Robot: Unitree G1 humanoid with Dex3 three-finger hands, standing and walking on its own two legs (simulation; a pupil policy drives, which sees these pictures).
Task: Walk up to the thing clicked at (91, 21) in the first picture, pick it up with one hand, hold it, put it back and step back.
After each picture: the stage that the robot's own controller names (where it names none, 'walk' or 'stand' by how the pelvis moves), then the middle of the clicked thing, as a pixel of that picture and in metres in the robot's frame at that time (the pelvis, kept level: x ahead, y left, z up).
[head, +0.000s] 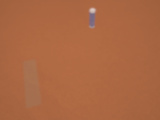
stand; (92, 18) +1.77 -0.16 -0.66
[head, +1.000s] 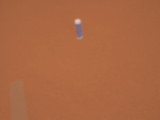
walk; (78, 29) +1.64 +0.15 -0.63
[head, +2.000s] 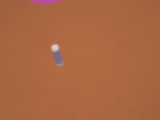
walk; (57, 55) +1.11 +0.32 -0.65
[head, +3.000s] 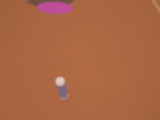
walk; (62, 88) +0.70 +0.23 -0.64
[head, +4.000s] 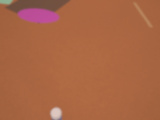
walk; (57, 119) +0.45 +0.14 -0.64
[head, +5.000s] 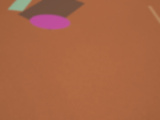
stand; out of the picture +0.38 +0.16 -0.64
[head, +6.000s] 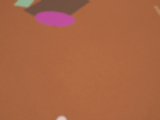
stand; out of the picture +0.39 +0.15 -0.65
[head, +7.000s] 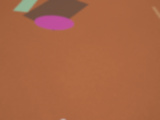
stand; out of the picture +0.39 +0.16 -0.66
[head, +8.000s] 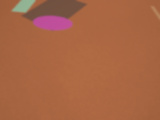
stand; out of the picture +0.38 +0.17 -0.66
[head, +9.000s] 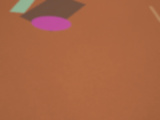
stand; out of the picture +0.38 +0.17 -0.66
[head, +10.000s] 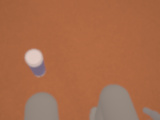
go down; (36, 64) +0.46 +0.16 -0.35
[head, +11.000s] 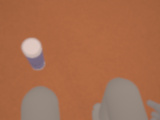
go down; (35, 56) +0.47 +0.17 -0.28
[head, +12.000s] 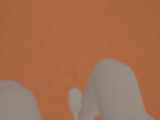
close in; out of the picture +0.47 +0.21 -0.18
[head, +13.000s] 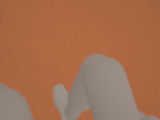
close; out of the picture +0.47 +0.23 -0.17
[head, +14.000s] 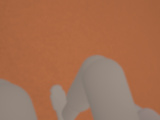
lift; out of the picture +0.43 +0.22 -0.17
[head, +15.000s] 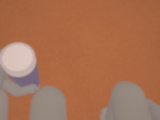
lift; (25, 74) +0.34 +0.19 -0.03
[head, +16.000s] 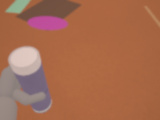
hold; (34, 85) +0.31 +0.15 +0.10
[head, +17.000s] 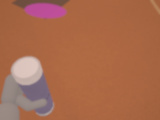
hold; (37, 91) +0.31 +0.16 +0.04
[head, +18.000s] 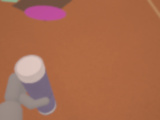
crouch; (39, 89) +0.31 +0.15 +0.04
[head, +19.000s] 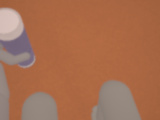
crouch; (17, 44) +0.45 +0.16 -0.04
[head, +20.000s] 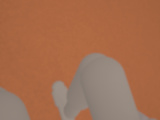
lower; out of the picture +0.46 +0.24 -0.18
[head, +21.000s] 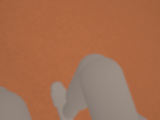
lower; out of the picture +0.47 +0.24 -0.18
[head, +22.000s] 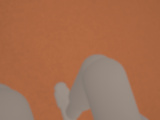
lower; out of the picture +0.45 +0.23 -0.17
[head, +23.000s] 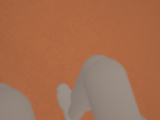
lower; out of the picture +0.46 +0.23 -0.16
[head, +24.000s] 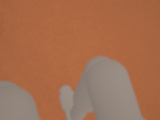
loosen; out of the picture +0.45 +0.19 -0.16
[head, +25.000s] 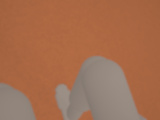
withdraw; out of the picture +0.45 +0.20 -0.18
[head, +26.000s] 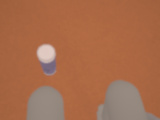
walk; (48, 62) +0.46 +0.14 -0.29
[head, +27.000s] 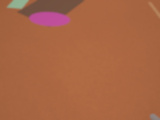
stand; out of the picture +0.37 +0.12 -0.59
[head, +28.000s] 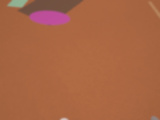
stand; out of the picture +0.38 +0.13 -0.60
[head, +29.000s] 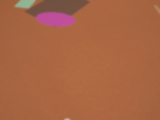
stand; out of the picture +0.38 +0.12 -0.63
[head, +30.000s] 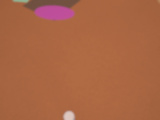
walk; out of the picture +0.40 +0.12 -0.65
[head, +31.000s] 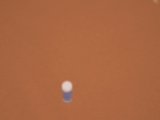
walk; (67, 92) +0.54 +0.08 -0.64
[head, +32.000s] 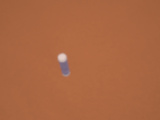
walk; (64, 65) +0.85 +0.23 -0.63
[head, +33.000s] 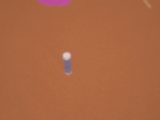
stand; (67, 64) +1.00 +0.15 -0.64
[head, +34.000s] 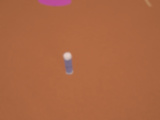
stand; (68, 64) +1.01 +0.14 -0.66
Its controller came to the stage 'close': yes
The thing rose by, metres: 0.70
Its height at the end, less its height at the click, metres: +0.00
